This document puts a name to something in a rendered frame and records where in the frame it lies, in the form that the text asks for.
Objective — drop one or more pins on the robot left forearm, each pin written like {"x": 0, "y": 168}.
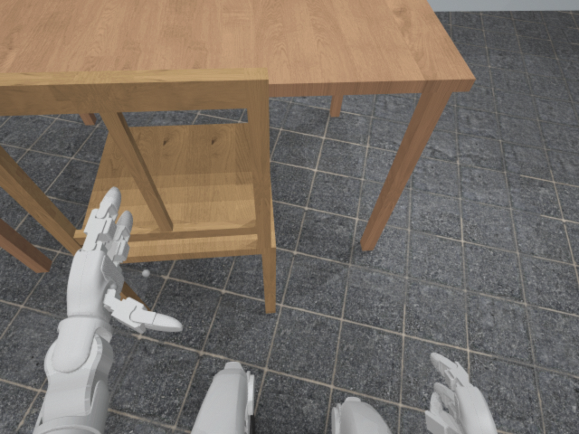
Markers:
{"x": 77, "y": 368}

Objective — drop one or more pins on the table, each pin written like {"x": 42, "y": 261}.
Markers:
{"x": 310, "y": 47}

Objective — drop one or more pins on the robot thigh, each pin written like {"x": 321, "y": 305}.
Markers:
{"x": 227, "y": 404}
{"x": 356, "y": 417}

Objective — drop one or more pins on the left robot thigh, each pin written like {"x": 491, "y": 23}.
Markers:
{"x": 227, "y": 404}

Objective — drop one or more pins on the left robot hand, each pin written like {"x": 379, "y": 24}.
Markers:
{"x": 95, "y": 267}

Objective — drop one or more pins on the right robot hand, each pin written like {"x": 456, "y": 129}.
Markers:
{"x": 468, "y": 411}

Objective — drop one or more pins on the chair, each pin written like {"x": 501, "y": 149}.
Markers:
{"x": 194, "y": 191}

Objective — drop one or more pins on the right robot thigh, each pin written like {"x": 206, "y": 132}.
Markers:
{"x": 356, "y": 417}

